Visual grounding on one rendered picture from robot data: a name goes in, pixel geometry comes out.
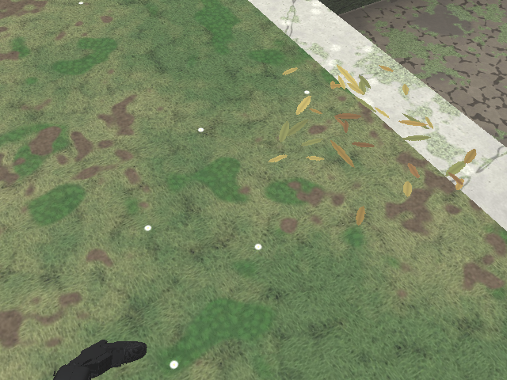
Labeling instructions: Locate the robot left hand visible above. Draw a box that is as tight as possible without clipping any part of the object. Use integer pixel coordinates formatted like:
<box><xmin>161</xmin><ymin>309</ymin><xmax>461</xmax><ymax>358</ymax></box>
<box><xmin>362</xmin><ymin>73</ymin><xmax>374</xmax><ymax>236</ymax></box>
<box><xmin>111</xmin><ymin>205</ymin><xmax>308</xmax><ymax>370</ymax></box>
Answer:
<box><xmin>53</xmin><ymin>340</ymin><xmax>147</xmax><ymax>380</ymax></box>

